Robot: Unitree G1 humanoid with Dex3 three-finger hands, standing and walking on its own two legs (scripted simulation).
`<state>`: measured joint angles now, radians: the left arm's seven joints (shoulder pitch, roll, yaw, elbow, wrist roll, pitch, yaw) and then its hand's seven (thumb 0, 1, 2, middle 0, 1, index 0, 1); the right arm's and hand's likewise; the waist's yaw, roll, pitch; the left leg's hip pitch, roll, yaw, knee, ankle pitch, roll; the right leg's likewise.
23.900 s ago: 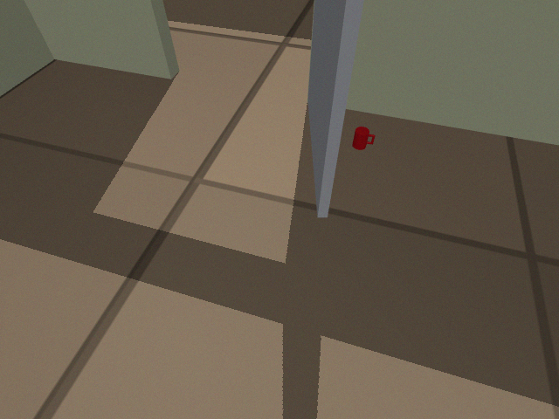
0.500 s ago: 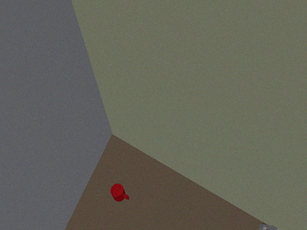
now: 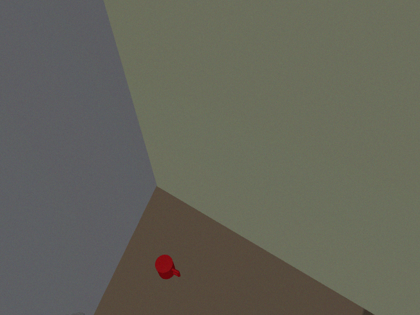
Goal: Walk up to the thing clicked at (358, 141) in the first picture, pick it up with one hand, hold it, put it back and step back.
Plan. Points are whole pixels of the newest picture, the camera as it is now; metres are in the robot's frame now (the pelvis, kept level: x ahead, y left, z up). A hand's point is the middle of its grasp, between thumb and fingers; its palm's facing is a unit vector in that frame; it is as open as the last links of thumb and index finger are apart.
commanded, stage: walk up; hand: left
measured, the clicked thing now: (168, 268) +0.41 +0.19 -0.72
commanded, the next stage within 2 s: none
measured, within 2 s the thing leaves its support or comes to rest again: neither
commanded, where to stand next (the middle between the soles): +0.03 -0.03 m, yaw -1 degrees
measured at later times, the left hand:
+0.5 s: hand out of the picture +0.13 +0.25 -0.14, palm faces -0.02 -0.94 -0.33, open 7.3 cm
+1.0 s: hand out of the picture +0.12 +0.23 -0.14, palm faces -0.02 -0.95 -0.33, open 7.3 cm
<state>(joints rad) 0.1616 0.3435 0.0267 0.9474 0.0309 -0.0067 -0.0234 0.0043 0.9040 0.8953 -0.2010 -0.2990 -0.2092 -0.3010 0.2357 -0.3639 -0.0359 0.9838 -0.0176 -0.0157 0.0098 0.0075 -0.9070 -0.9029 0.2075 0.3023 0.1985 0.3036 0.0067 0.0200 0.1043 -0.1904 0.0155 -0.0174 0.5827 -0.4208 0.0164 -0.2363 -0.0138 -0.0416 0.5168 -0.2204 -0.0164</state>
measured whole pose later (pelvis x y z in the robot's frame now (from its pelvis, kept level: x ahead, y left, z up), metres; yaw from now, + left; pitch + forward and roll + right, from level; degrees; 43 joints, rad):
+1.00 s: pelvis +0.03 -0.02 +0.01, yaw -1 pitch -2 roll +0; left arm 0.10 0.33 0.03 1.12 0.01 0.00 -0.02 0.00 0.91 0.90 -0.20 -0.30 -0.21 -0.30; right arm 0.15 -0.36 -0.01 1.10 -0.02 -0.02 -0.01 0.01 -0.91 -0.90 0.21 0.30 0.20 0.30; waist 0.00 0.01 0.06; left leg -0.05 0.05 0.00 0.33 -0.24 -0.04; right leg -0.14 0.02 -0.01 0.36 -0.18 -0.03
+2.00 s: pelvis -0.03 -0.03 -0.01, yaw +1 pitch -3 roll +0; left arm 0.35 0.42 0.08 0.89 0.05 -0.05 0.04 0.01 0.90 0.89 -0.20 -0.30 -0.21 -0.30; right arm 0.26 -0.44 -0.12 0.88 -0.04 0.09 0.06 0.01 -0.91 -0.90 0.21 0.30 0.20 0.30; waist 0.02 0.10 0.12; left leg -0.43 0.02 -0.15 0.89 -0.42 -0.02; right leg -0.26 -0.07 0.00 0.67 -0.36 0.02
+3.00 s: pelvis -0.05 -0.01 -0.03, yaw +1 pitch -4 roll +1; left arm 0.30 0.46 0.05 0.90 0.00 -0.01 0.04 0.01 0.91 0.90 -0.20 -0.30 -0.21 -0.30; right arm 0.14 -0.38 -0.05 0.87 -0.01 0.01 0.03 0.01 -0.91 -0.90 0.21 0.30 0.20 0.30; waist 0.04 0.03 0.15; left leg -0.40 0.03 -0.01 0.81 -0.34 -0.02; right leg -0.41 -0.04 0.09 0.99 -0.55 -0.02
